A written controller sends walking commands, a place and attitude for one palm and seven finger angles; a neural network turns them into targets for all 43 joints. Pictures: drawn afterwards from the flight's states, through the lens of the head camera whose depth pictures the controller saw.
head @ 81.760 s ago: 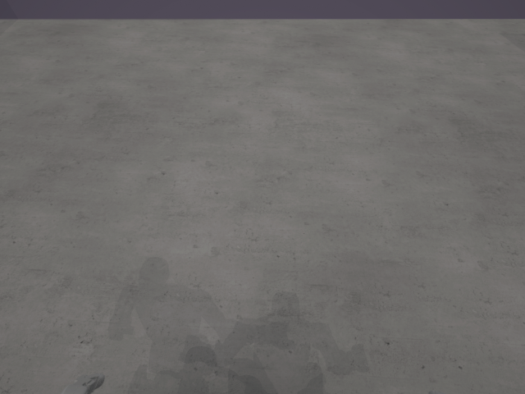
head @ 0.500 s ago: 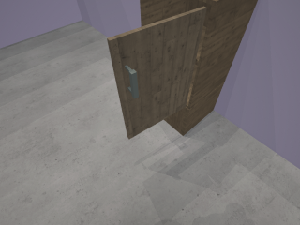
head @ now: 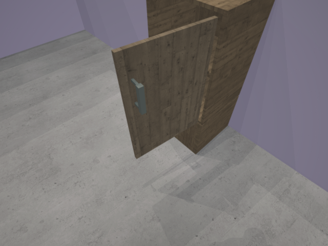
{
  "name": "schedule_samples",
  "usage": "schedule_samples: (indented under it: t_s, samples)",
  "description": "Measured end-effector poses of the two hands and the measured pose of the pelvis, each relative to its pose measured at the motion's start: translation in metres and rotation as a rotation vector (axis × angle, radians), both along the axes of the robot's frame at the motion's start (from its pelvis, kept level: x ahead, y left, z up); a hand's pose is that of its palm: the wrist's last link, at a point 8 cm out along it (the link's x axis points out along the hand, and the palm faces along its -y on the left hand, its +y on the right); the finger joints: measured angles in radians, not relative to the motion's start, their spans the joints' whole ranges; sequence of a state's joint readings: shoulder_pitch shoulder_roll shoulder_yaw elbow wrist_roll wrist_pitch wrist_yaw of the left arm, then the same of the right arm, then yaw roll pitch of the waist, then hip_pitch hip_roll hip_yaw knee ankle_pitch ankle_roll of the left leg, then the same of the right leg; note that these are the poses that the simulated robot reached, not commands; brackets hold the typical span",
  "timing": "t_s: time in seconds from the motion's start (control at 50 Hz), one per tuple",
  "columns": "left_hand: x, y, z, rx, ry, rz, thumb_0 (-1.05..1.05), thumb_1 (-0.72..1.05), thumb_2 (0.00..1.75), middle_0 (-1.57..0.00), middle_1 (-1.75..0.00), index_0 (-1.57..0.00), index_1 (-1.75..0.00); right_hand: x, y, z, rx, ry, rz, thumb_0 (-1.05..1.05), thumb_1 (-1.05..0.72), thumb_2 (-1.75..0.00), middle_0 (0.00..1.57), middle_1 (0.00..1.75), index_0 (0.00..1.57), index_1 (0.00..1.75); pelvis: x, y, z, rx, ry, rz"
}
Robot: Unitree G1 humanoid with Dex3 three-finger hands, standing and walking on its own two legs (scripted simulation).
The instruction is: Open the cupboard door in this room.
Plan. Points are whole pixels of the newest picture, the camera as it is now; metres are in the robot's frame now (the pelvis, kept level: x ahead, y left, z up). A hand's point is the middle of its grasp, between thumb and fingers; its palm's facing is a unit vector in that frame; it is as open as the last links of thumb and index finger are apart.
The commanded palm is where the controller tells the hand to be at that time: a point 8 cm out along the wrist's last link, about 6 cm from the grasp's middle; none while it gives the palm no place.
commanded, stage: look to check the result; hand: left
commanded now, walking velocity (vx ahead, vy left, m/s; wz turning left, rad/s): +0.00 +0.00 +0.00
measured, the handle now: (138, 96) +0.58 +0.12 +0.01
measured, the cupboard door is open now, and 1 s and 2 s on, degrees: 83 83 83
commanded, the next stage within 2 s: stand and wait in 0.56 s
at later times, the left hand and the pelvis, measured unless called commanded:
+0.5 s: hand out of the picture +0.04 +0.20 -0.17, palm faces +0.02 -0.97 -0.26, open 7.4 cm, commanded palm none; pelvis +0.01 -0.01 +0.00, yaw +0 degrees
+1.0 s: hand out of the picture +0.09 +0.21 -0.16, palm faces -0.01 -0.95 -0.30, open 7.4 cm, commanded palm none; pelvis +0.03 -0.01 +0.01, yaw +0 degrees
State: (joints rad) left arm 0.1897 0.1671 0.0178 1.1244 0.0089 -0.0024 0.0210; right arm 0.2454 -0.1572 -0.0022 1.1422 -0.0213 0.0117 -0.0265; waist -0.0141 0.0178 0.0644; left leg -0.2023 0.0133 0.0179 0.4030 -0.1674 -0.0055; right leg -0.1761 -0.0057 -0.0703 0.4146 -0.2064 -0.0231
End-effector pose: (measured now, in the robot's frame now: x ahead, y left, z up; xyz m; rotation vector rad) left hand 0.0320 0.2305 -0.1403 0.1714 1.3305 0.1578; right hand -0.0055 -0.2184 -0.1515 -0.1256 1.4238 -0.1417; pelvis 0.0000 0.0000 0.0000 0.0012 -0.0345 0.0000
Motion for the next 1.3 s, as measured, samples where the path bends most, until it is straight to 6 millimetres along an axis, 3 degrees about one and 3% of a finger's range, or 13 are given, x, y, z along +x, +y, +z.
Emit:
schedule_samples:
  t_s: [0.18, 0.3, 0.6, 0.82, 1.3]
  samples:
    - [-0.019, 0.002, 0.001, 0.009, 0.069, 0.017, 0.0, 0.91, 0.9, -0.2, -0.3, -0.2, -0.3, 0.011, -0.007, 0.001, -0.011, 0.001, 0.011, 0.01, -0.9, -0.9, 0.2, 0.29, 0.2, 0.3, 0.004, -0.002, 0.001, 0.0, 0.001, -0.002]
    - [-0.021, 0.004, 0.002, 0.016, 0.081, 0.023, 0.0, 0.9, 0.9, -0.2, -0.3, -0.2, -0.3, 0.024, -0.014, 0.002, -0.023, -0.019, 0.023, 0.01, -0.9, -0.9, 0.2, 0.29, 0.2, 0.3, 0.007, -0.003, 0.002, 0.0, 0.001, -0.001]
    - [0.018, 0.017, 0.011, 0.058, -0.007, -0.006, 0.0, 0.9, 0.9, -0.2, -0.3, -0.2, -0.3, 0.061, -0.041, 0.01, -0.07, -0.093, 0.049, 0.01, -0.9, -0.9, 0.2, 0.29, 0.2, 0.3, 0.015, -0.009, 0.003, 0.0, 0.0, -0.001]
    - [0.047, 0.026, 0.019, 0.086, -0.06, -0.033, 0.0, 0.9, 0.9, -0.21, -0.3, -0.2, -0.3, 0.074, -0.056, 0.015, -0.094, -0.113, 0.058, 0.01, -0.9, -0.9, 0.2, 0.29, 0.2, 0.3, 0.02, -0.011, 0.004, 0.002, 0.001, -0.002]
    - [0.05, 0.025, 0.017, 0.084, -0.032, -0.035, 0.0, 0.9, 0.9, -0.21, -0.3, -0.2, -0.3, 0.084, -0.061, 0.017, -0.103, -0.103, 0.058, 0.01, -0.9, -0.9, 0.2, 0.3, 0.2, 0.3, 0.031, -0.013, 0.006, 0.002, 0.006, -0.006]
